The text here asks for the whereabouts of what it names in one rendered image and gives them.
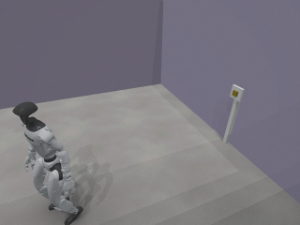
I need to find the left robot hand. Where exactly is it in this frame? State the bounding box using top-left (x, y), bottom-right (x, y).
top-left (63, 179), bottom-right (75, 199)

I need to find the robot left upper arm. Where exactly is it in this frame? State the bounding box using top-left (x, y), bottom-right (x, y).
top-left (38, 129), bottom-right (68, 158)

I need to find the right robot forearm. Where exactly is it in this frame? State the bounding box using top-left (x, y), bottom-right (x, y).
top-left (27, 143), bottom-right (37, 158)

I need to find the panel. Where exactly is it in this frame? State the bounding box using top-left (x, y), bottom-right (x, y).
top-left (223, 84), bottom-right (245, 144)

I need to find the left robot forearm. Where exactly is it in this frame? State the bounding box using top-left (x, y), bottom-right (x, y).
top-left (60, 151), bottom-right (72, 181)

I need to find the robot left thigh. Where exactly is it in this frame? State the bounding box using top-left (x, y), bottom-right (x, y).
top-left (47, 164), bottom-right (65, 208)

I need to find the button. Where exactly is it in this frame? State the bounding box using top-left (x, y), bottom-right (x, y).
top-left (232, 90), bottom-right (239, 98)

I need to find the robot thigh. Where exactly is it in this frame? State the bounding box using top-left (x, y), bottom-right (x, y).
top-left (32, 157), bottom-right (48, 194)
top-left (47, 164), bottom-right (65, 208)

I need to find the robot right thigh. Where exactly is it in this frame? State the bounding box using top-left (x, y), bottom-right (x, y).
top-left (32, 157), bottom-right (48, 194)

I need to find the right robot hand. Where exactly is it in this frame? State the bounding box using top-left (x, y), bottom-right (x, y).
top-left (24, 156), bottom-right (36, 172)

